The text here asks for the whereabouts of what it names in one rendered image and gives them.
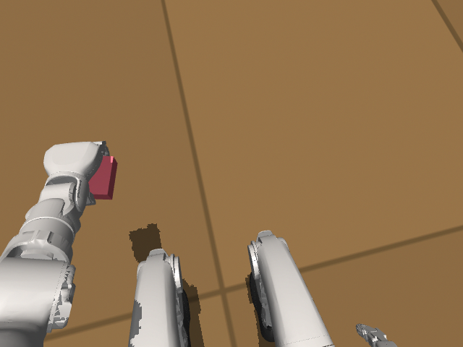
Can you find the right robot hand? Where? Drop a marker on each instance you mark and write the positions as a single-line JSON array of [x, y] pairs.
[[374, 336]]

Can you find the right robot foot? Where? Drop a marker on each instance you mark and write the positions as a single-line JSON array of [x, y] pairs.
[[266, 331]]

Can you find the small box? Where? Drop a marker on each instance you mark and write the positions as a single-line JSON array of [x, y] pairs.
[[101, 185]]

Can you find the left robot hand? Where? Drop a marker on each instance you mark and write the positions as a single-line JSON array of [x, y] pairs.
[[83, 158]]

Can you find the left robot arm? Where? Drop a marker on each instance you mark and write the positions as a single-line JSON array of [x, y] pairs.
[[36, 275]]

